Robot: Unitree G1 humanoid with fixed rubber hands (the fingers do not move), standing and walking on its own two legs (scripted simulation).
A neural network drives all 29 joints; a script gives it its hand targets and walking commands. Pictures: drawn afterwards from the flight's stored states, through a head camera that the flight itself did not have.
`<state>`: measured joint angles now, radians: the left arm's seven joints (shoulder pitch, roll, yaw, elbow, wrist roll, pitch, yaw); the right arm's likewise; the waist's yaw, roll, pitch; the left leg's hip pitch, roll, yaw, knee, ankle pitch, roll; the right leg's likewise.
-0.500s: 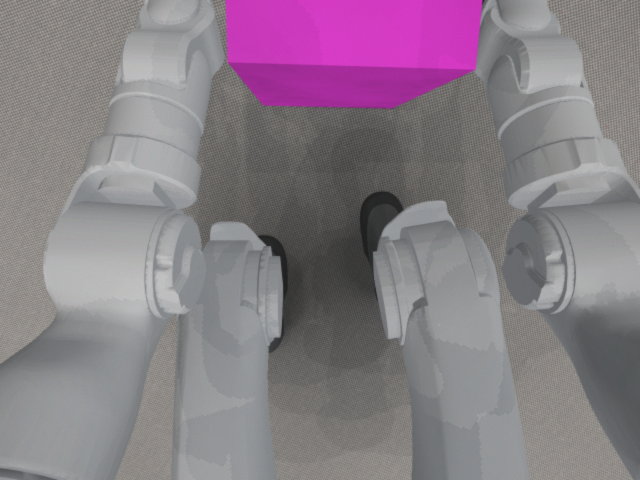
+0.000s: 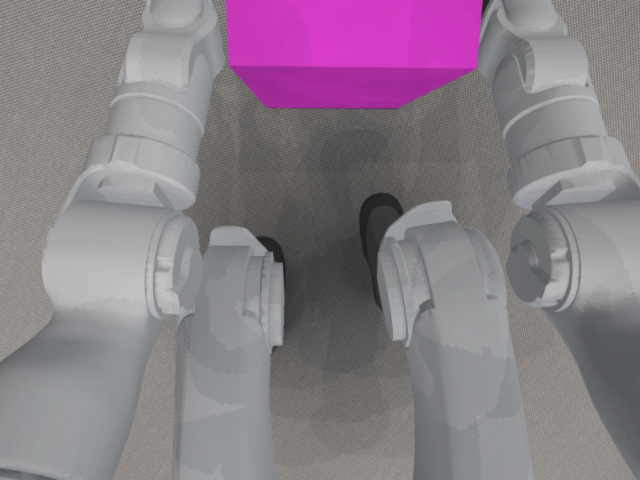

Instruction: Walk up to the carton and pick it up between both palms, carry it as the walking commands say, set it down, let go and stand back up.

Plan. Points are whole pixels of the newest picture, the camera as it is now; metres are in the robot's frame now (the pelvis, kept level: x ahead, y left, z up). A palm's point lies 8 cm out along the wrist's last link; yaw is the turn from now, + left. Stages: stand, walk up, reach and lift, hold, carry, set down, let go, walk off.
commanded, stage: set down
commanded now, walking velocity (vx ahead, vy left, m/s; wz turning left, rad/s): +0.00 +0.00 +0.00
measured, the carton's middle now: (340, 13) +0.53 -0.07 -0.25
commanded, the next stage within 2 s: none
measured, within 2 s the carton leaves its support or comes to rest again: rests again in 0.50 s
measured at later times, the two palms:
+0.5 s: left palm out of the picture +0.56 +0.08 -0.18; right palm out of the picture +0.52 -0.21 -0.18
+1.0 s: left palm out of the picture +0.56 +0.08 -0.18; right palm out of the picture +0.51 -0.24 -0.18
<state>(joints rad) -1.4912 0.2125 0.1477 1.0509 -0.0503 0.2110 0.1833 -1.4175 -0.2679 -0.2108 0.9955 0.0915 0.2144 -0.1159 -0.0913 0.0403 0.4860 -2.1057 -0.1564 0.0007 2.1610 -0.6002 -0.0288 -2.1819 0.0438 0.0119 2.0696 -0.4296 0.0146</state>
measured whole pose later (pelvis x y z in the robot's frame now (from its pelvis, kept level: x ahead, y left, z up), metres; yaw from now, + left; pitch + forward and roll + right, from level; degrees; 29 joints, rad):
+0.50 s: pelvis +0.02 +0.00 -0.01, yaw +1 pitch +40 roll +0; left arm -1.41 0.21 0.15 1.11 -0.03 0.17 0.13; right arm -1.36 -0.22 -0.29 1.10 0.01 0.15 -0.06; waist -0.11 0.04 0.26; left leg -2.24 -0.17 0.00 2.16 -0.62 -0.03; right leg -2.30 0.02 0.01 2.08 -0.47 0.01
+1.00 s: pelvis +0.02 +0.00 -0.01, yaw +1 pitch +40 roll +0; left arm -1.39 0.22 0.07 1.10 -0.03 0.10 0.17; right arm -1.32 -0.30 -0.30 1.14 0.02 0.02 -0.07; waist -0.11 0.04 0.25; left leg -2.24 -0.17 0.00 2.16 -0.62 -0.03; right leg -2.30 0.02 0.01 2.08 -0.47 0.02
